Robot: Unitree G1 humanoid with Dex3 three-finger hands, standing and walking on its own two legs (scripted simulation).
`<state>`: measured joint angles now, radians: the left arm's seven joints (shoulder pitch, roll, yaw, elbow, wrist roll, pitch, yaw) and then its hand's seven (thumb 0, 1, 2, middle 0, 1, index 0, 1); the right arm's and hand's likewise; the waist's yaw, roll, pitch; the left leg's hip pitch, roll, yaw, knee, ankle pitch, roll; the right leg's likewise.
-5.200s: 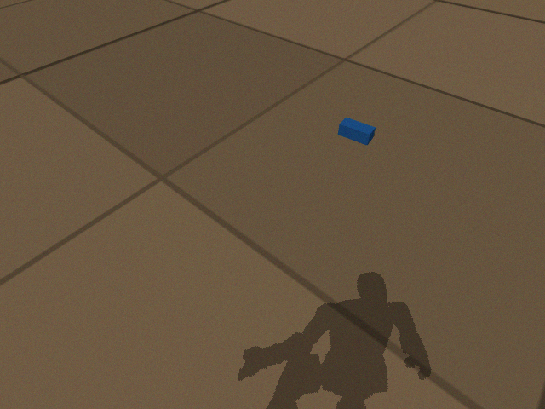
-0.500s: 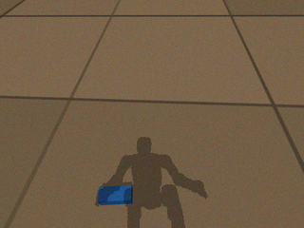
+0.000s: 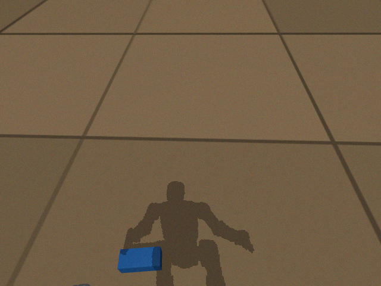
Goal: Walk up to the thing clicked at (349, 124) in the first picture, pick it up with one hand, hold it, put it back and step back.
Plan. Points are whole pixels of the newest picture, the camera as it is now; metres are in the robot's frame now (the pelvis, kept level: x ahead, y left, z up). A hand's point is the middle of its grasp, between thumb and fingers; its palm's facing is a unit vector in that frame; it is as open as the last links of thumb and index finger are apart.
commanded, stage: walk up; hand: left
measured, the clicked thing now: (140, 259) +0.39 +0.28 -0.74
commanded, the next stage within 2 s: stand in 0.64 s
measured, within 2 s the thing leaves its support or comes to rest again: neither
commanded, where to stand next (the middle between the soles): +0.02 -0.01 m, yaw +3 degrees
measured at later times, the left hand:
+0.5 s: hand out of the picture +0.08 +0.26 -0.16, palm faces +0.00 -0.95 -0.32, open 7.3 cm
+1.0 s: hand out of the picture +0.10 +0.26 -0.15, palm faces -0.01 -0.94 -0.34, open 7.3 cm
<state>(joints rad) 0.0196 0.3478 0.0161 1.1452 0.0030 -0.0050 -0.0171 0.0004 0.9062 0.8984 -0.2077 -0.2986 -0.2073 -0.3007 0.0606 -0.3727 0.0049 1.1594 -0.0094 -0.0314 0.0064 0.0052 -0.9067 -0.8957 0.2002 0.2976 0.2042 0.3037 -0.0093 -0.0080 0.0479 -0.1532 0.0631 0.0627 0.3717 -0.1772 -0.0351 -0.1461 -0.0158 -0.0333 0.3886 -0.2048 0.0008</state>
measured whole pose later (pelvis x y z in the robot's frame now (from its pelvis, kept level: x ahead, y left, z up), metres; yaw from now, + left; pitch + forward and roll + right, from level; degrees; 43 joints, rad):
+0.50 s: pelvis +0.01 +0.01 +0.00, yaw +0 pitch -2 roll +0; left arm 0.08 0.34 0.03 1.18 0.01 0.00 -0.02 0.00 0.91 0.90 -0.21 -0.30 -0.21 -0.30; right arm 0.08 -0.34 0.00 1.16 -0.01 -0.02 0.01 0.01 -0.91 -0.90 0.20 0.30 0.20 0.30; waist 0.00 -0.01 0.04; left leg -0.13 0.06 0.07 0.33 -0.17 -0.03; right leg -0.11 -0.02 -0.03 0.33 -0.19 0.01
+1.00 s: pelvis +0.01 +0.01 +0.00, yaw +0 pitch -2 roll +0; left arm 0.07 0.35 0.01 1.15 0.01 -0.01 -0.01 0.00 0.91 0.90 -0.21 -0.30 -0.21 -0.30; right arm 0.07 -0.34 0.00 1.16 -0.02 -0.01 0.01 0.01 -0.91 -0.90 0.20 0.30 0.20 0.30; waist -0.01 0.00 0.05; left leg -0.11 0.05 0.07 0.31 -0.16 -0.03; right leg -0.10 -0.03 -0.03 0.31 -0.18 0.01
